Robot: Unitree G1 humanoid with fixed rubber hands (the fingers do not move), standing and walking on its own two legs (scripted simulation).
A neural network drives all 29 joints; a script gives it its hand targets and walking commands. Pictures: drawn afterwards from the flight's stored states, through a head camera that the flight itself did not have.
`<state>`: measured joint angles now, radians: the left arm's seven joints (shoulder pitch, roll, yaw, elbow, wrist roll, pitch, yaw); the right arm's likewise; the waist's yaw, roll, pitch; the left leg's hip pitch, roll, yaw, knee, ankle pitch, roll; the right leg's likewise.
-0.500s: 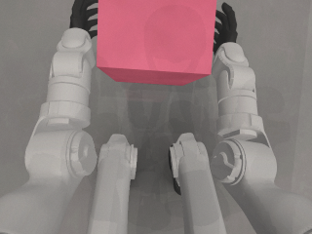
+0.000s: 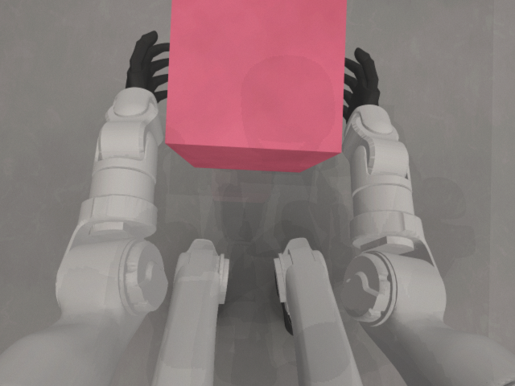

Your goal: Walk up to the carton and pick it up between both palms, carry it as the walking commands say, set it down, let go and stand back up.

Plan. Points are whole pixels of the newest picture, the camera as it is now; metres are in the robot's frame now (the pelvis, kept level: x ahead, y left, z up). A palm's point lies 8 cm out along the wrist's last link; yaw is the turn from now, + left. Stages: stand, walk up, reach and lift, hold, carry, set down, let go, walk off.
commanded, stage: reach and lift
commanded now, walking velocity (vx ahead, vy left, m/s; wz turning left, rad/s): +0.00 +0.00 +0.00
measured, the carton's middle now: (253, 99) +0.53 +0.00 -0.14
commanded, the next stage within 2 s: none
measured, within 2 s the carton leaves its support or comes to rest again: neither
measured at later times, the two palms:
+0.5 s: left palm (124, 82) +0.49 +0.15 +0.00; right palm (388, 103) +0.47 -0.15 +0.00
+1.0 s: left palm (94, 67) +0.47 +0.15 +0.07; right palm (431, 95) +0.45 -0.15 +0.08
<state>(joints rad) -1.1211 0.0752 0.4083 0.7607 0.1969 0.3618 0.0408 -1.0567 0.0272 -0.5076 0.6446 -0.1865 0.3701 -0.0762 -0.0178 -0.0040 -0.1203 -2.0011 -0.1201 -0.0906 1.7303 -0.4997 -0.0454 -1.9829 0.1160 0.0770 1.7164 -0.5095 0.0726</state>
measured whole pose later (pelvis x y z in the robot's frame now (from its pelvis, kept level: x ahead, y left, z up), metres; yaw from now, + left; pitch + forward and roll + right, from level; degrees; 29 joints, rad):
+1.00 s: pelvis +0.04 +0.00 +0.13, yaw +1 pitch +35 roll -1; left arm -0.78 -0.03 0.39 0.70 0.21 0.32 0.03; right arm -0.71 0.11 -0.45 0.60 -0.20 0.32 -0.06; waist -0.02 0.00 -0.22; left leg -1.47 -0.11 -0.12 1.31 -0.45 -0.03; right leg -1.45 0.11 0.11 1.29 -0.46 0.05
